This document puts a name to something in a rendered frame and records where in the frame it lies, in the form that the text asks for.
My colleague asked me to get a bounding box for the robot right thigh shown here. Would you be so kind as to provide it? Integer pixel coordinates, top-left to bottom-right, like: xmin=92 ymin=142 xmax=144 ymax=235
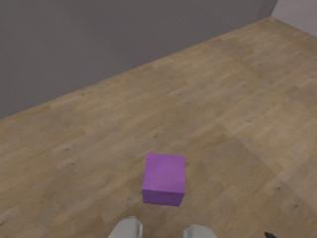
xmin=182 ymin=224 xmax=217 ymax=238

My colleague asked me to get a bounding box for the robot thigh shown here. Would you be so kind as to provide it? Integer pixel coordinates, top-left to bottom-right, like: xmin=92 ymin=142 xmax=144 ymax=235
xmin=108 ymin=218 xmax=144 ymax=238
xmin=182 ymin=224 xmax=217 ymax=238

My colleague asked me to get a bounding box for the robot left thigh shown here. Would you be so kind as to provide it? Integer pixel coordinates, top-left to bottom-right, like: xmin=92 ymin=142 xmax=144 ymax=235
xmin=108 ymin=218 xmax=144 ymax=238

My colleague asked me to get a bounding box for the carton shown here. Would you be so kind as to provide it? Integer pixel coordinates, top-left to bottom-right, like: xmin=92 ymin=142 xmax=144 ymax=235
xmin=142 ymin=153 xmax=185 ymax=207

